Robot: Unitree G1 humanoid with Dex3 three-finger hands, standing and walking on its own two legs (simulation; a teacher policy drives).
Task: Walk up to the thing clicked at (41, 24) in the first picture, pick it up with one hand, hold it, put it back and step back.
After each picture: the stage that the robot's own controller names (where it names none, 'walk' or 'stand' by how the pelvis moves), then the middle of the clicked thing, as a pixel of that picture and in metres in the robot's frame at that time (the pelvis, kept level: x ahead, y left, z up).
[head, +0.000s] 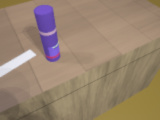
stand; (49, 36) +0.55 +0.17 +0.05
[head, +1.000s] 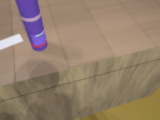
walk; (33, 23) +0.55 +0.21 +0.09
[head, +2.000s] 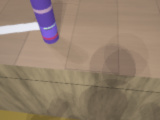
stand; (44, 15) +0.57 +0.19 +0.10
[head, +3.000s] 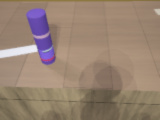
stand; (43, 39) +0.54 +0.20 +0.06
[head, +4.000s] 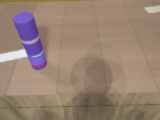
stand; (32, 44) +0.51 +0.22 +0.06
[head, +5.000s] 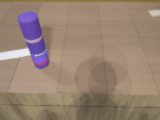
stand; (35, 43) +0.52 +0.22 +0.05
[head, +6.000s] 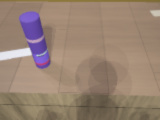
stand; (37, 43) +0.52 +0.21 +0.05
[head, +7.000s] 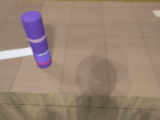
stand; (38, 43) +0.52 +0.21 +0.05
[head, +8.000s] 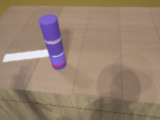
rise first; (54, 45) +0.52 +0.18 +0.06
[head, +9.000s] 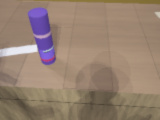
go down; (43, 39) +0.55 +0.17 +0.06
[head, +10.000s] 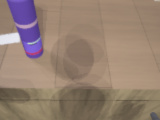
go down; (28, 28) +0.51 +0.17 +0.09
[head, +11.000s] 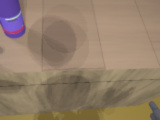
close in; (4, 0) +0.54 +0.18 +0.13
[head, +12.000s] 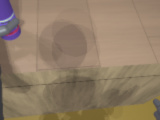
close; out of the picture +0.55 +0.19 +0.13
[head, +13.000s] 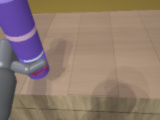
lift; (25, 41) +0.32 +0.16 +0.27
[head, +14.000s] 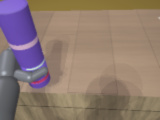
hold; (28, 50) +0.32 +0.16 +0.23
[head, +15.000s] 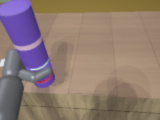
hold; (32, 51) +0.32 +0.15 +0.23
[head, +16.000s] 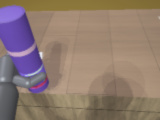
hold; (26, 56) +0.32 +0.17 +0.21
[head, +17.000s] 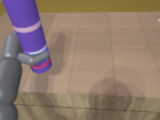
crouch; (31, 35) +0.37 +0.16 +0.25
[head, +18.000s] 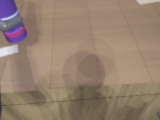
lower; (0, 1) +0.50 +0.19 +0.25
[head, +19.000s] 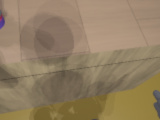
lower; out of the picture +0.56 +0.19 +0.15
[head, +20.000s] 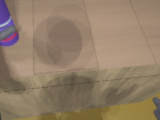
lower; out of the picture +0.52 +0.19 +0.13
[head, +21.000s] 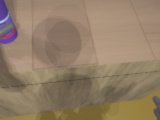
lower; out of the picture +0.53 +0.19 +0.14
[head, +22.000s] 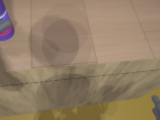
lower; out of the picture +0.54 +0.19 +0.14
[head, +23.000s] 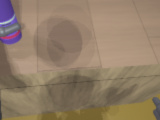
open; out of the picture +0.53 +0.19 +0.13
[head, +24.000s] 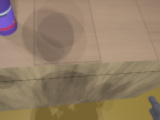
rise; out of the picture +0.53 +0.19 +0.14
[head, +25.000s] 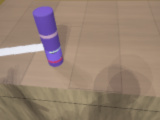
sink last; (50, 40) +0.51 +0.18 +0.10
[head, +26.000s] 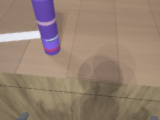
stand; (47, 27) +0.54 +0.17 +0.10
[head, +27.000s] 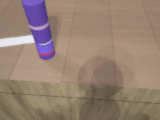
stand; (41, 31) +0.52 +0.18 +0.11
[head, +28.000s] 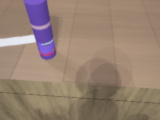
stand; (42, 31) +0.52 +0.17 +0.11
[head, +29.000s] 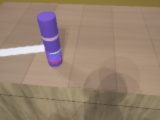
stand; (51, 42) +0.54 +0.17 +0.06
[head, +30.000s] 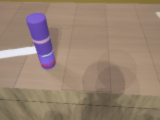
stand; (43, 44) +0.52 +0.19 +0.05
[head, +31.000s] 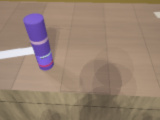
stand; (40, 45) +0.51 +0.20 +0.05
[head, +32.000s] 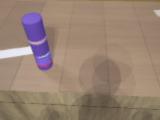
walk; (39, 45) +0.50 +0.20 +0.05
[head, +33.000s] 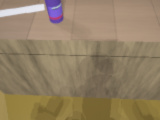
walk; out of the picture +0.71 +0.17 +0.08
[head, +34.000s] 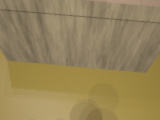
walk; out of the picture +1.05 +0.17 +0.07
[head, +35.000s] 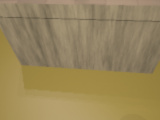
stand; out of the picture +1.14 +0.18 +0.07
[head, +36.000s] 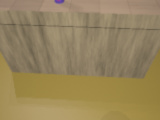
stand; out of the picture +1.11 +0.19 +0.05
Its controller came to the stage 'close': yes
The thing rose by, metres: 0.21
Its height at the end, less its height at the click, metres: +0.00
